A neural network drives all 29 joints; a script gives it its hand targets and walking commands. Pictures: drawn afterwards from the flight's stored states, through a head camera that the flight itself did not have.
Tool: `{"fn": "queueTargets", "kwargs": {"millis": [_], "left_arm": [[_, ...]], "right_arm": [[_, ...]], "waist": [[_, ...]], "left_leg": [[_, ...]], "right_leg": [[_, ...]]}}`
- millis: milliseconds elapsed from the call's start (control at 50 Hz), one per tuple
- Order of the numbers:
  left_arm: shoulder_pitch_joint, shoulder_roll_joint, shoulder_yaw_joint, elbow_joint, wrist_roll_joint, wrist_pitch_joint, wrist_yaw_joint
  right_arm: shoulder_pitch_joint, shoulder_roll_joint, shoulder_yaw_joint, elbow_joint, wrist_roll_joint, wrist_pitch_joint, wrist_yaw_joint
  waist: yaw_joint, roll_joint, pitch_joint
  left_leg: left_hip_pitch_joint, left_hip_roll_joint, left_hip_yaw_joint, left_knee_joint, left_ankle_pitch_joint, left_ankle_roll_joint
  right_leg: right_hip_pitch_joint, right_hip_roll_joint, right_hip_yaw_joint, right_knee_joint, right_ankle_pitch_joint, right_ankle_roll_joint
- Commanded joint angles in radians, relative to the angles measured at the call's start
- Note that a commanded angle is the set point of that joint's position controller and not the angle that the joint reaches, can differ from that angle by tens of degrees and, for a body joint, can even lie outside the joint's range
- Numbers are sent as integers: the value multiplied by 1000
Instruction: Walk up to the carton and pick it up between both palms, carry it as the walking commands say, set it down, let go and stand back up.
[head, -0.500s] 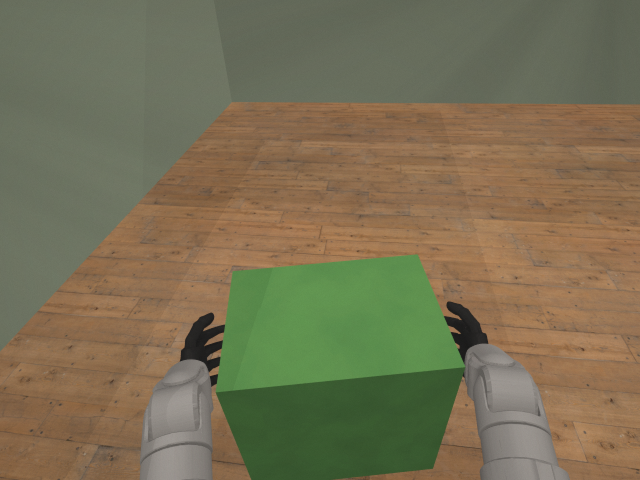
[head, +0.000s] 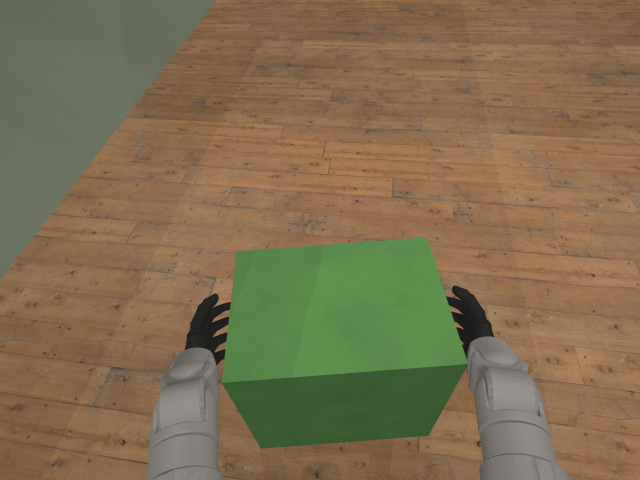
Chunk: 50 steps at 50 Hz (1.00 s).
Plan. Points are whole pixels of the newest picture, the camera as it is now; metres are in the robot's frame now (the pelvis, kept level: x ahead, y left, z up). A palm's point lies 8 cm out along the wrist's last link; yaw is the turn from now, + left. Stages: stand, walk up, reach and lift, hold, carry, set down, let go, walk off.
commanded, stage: set down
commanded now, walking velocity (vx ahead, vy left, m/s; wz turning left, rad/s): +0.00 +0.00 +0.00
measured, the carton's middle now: (338, 349) +0.33 +0.00 -0.09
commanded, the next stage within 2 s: none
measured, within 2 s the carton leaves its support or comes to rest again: neither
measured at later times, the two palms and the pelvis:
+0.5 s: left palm (228, 363) +0.32 +0.17 -0.10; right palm (460, 348) +0.34 -0.18 -0.11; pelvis -0.06 -0.01 -0.07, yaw +1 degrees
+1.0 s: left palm (245, 366) +0.35 +0.17 -0.21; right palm (443, 354) +0.37 -0.19 -0.22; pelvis -0.05 -0.01 -0.13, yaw +0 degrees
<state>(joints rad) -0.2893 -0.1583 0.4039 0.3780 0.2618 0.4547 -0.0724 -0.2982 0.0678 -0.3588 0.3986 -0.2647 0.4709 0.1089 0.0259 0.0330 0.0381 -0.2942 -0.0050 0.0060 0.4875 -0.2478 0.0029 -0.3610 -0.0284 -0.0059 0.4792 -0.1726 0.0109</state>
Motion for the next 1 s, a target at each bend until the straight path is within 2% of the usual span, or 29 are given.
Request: {"fn": "queueTargets", "kwargs": {"millis": [0,120,140,160,180,260,280,300,360,440,460,480,520,580,600,620,640,660,680,700,740,760,780,840,860,900,920,960,980], "left_arm": [[-494,-745,-571,23,-176,-98,-202],[-556,-730,-560,63,-157,-159,-212],[-572,-740,-584,48,-160,-165,-207],[-652,-736,-601,31,-180,-174,-212],[-652,-742,-592,33,-171,-171,-213],[-713,-795,-590,52,-178,-163,-236],[-771,-799,-590,47,-190,-162,-243],[-789,-792,-587,62,-183,-147,-248],[-837,-786,-531,99,-166,-120,-267],[-951,-769,-486,122,-161,-96,-289],[-939,-774,-469,131,-160,-89,-295],[-928,-784,-464,146,-152,-87,-304],[-942,-808,-481,151,-158,-76,-303],[-919,-813,-469,161,-168,-87,-307],[-933,-815,-488,163,-176,-89,-306],[-947,-830,-493,159,-190,-96,-310],[-935,-797,-489,122,-178,-107,-303],[-946,-801,-505,126,-186,-113,-302],[-919,-805,-497,138,-178,-112,-296],[-917,-820,-521,130,-194,-121,-303],[-927,-800,-530,116,-197,-133,-290],[-876,-794,-520,116,-184,-138,-284],[-906,-807,-567,93,-209,-146,-284],[-895,-792,-605,54,-225,-159,-271],[-901,-778,-605,39,-228,-162,-257],[-936,-781,-648,19,-255,-165,-250],[-943,-778,-643,29,-257,-165,-244],[-964,-767,-624,50,-252,-163,-237],[-936,-758,-603,69,-244,-153,-230]], "right_arm": [[-481,780,538,-28,155,-113,181],[-534,799,542,20,146,-162,163],[-540,812,546,33,152,-173,163],[-578,823,537,44,156,-174,166],[-595,835,552,42,158,-170,173],[-732,847,583,11,176,-176,184],[-756,843,568,39,174,-167,188],[-746,861,557,64,165,-154,191],[-827,869,547,98,154,-126,203],[-889,883,507,136,142,-107,214],[-887,895,496,145,130,-95,216],[-935,897,514,116,152,-98,219],[-866,892,464,164,125,-96,217],[-938,888,505,119,145,-110,225],[-876,895,483,152,137,-110,219],[-913,881,502,129,145,-118,218],[-876,916,517,152,151,-117,219],[-897,891,513,127,147,-128,217],[-885,889,501,139,146,-131,220],[-883,874,525,101,153,-142,219],[-883,862,522,114,153,-151,219],[-887,844,553,84,164,-154,219],[-839,863,552,91,161,-158,215],[-852,878,611,45,200,-166,206],[-857,867,614,51,204,-167,206],[-876,851,621,31,224,-171,196],[-887,857,633,55,222,-167,194],[-936,843,617,40,221,-170,189],[-933,854,611,72,214,-160,191]], "waist": [[-10,-57,-479],[-23,-84,-611],[-15,-30,-630],[-31,-40,-647],[-8,-30,-657],[4,-20,-769],[-30,-54,-770],[-32,-33,-750],[9,-51,-742],[-14,-77,-730],[-2,-93,-757],[16,-80,-788],[-28,-45,-784],[15,-66,-876],[-18,-50,-856],[-16,-67,-869],[22,-60,-893],[-15,-78,-892],[-6,-43,-885],[-23,-69,-938],[-16,-39,-954],[11,-73,-1004],[-43,-66,-1043],[-13,-94,-1160],[-3,-72,-1170],[-27,-60,-1212],[0,-54,-1195],[-8,-61,-1160],[18,-67,-1181]], "left_leg": [[-125,-84,-66,38,332,12],[-300,-100,-56,161,278,11],[-285,-104,-53,170,297,10],[-298,-101,-49,190,248,7],[-289,-106,-43,194,233,5],[-388,-120,-29,251,164,3],[-426,-115,-29,269,119,7],[-432,-116,-24,274,79,9],[-532,-120,-8,300,-51,10],[-636,-120,14,344,-145,18],[-649,-123,9,348,-175,25],[-662,-127,20,370,-157,26],[-658,-121,-4,364,-98,18],[-711,-130,7,421,-5,10],[-733,-130,10,426,1,7],[-750,-133,6,443,7,7],[-778,-133,19,459,33,4],[-770,-136,14,471,54,-1],[-773,-135,8,479,69,-2],[-789,-140,9,503,117,-8],[-839,-139,9,530,144,-19],[-839,-136,10,554,180,-16],[-845,-136,9,575,218,-23],[-896,-140,24,619,250,-20],[-910,-138,18,629,254,-24],[-917,-142,15,658,247,-26],[-966,-143,20,669,223,-30],[-980,-142,24,693,181,-23],[-988,-144,23,689,150,-25]], "right_leg": [[181,120,59,98,339,-22],[80,118,45,209,361,-18],[49,111,51,219,354,-25],[-4,118,42,230,284,-21],[-28,125,33,238,255,-23],[-78,124,31,299,188,-26],[-114,124,26,304,145,-26],[-130,120,23,310,98,-31],[-167,121,33,329,-44,-34],[-206,113,41,343,-158,-32],[-208,115,39,363,-181,-28],[-211,118,36,372,-179,-24],[-265,127,15,412,-67,-35],[-275,131,13,462,16,-30],[-287,130,14,456,32,-35],[-284,129,22,466,41,-34],[-282,133,28,486,84,-31],[-338,136,12,494,96,-26],[-376,136,14,513,97,-27],[-360,140,15,520,160,-26],[-405,142,14,563,191,-26],[-393,148,15,586,223,-23],[-390,147,14,588,290,-25],[-366,151,17,636,370,-11],[-382,146,29,659,378,-15],[-418,150,28,677,357,-14],[-433,149,30,697,348,-11],[-525,149,21,706,266,-6],[-510,160,13,722,234,-5]]}}
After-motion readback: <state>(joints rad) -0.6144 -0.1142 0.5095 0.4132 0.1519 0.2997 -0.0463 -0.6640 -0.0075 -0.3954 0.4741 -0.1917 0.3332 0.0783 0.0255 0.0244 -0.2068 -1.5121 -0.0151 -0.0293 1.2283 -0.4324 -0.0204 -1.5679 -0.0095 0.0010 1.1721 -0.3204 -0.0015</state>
